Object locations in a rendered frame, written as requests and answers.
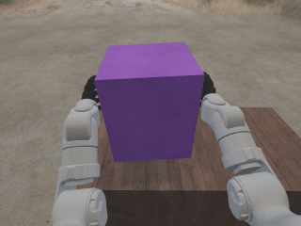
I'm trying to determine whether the robot left forearm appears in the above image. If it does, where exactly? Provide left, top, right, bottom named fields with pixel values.
left=51, top=99, right=101, bottom=226

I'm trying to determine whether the robot right forearm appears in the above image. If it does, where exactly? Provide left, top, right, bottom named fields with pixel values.
left=200, top=93, right=290, bottom=208

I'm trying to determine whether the left robot upper arm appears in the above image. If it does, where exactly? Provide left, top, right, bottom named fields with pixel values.
left=52, top=187, right=108, bottom=226

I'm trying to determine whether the carton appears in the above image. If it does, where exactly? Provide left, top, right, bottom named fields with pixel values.
left=94, top=42, right=205, bottom=163

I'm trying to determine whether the robot right hand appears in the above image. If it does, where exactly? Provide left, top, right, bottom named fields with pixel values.
left=199, top=72, right=216, bottom=107

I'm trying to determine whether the robot left hand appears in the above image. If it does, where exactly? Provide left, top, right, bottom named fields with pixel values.
left=81, top=75, right=102, bottom=110

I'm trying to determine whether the right robot upper arm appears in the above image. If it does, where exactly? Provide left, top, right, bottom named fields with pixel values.
left=227, top=171, right=301, bottom=226

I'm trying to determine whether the pedestal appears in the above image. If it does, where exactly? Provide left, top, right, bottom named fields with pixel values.
left=76, top=107, right=301, bottom=226

